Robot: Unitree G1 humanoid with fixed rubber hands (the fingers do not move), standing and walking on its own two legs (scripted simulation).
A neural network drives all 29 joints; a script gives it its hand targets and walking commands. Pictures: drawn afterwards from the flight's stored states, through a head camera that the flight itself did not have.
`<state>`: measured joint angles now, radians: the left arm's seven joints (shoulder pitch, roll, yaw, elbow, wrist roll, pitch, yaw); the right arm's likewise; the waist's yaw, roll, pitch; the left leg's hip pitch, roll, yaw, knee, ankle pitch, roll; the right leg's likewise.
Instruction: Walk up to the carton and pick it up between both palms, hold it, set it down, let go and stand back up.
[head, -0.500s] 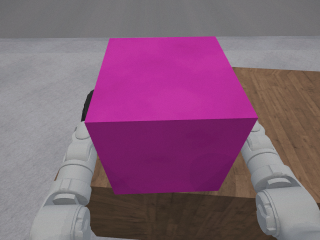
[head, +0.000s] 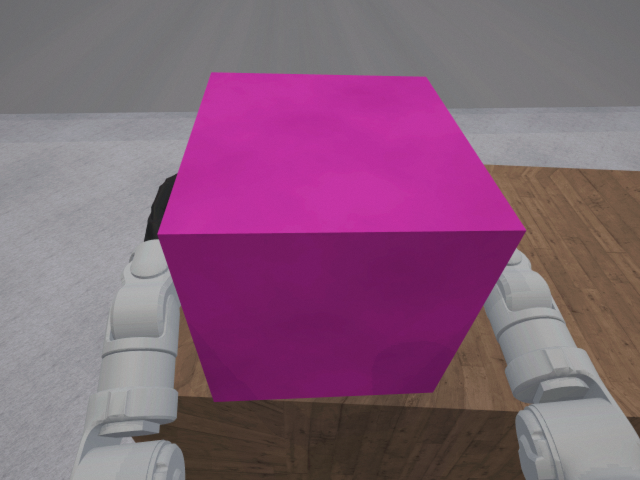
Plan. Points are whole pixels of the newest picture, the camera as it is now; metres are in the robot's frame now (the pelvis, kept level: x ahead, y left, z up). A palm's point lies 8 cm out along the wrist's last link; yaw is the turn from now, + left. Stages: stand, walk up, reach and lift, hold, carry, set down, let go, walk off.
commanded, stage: reach and lift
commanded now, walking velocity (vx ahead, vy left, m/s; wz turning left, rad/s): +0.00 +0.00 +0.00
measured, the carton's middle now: (323, 234) +0.40 -0.02 +0.14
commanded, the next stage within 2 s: hold in 1.42 s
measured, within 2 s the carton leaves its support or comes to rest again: neither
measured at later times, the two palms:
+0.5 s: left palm (153, 222) +0.36 +0.17 +0.21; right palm (489, 217) +0.36 -0.21 +0.20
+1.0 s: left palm (149, 208) +0.37 +0.18 +0.22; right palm (489, 197) +0.37 -0.21 +0.22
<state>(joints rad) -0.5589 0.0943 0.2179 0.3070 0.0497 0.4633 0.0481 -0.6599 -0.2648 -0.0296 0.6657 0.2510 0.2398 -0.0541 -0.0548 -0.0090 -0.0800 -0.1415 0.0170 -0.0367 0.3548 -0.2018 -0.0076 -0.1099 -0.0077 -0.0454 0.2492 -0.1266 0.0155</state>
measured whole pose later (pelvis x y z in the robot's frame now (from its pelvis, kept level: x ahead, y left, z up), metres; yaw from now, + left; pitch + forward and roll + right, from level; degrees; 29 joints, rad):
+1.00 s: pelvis -0.01 +0.00 +0.00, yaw +0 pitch -1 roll -1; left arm -0.68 0.12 0.28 0.24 0.08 0.72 0.00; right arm -0.81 -0.29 -0.02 0.66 0.34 0.48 -0.11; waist -0.07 -0.01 -0.13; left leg -0.14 0.02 -0.04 0.35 -0.19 -0.01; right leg -0.11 0.00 -0.03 0.25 -0.11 0.01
